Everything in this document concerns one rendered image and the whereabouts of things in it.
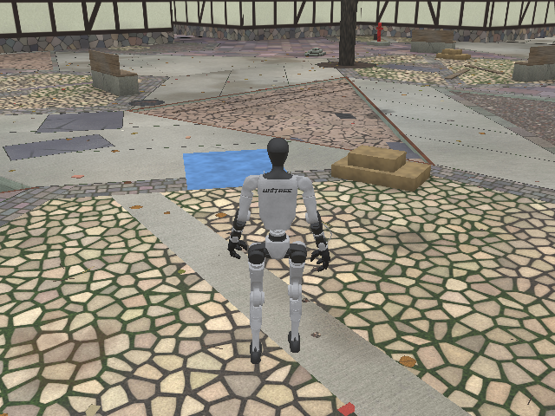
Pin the left robot hand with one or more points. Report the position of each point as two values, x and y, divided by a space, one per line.
232 246

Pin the left robot upper arm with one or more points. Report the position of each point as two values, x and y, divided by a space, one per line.
250 184

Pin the robot left forearm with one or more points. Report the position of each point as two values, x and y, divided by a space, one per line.
237 229

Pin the right robot hand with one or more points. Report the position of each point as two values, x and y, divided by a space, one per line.
325 258

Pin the left robot thigh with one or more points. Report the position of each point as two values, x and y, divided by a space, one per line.
256 259

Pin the right robot upper arm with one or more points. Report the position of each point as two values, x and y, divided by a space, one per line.
305 184

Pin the robot right forearm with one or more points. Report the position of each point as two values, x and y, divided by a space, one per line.
318 234

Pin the right robot thigh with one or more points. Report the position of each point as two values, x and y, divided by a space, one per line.
297 257

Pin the robot thigh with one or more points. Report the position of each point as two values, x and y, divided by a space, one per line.
297 257
256 259

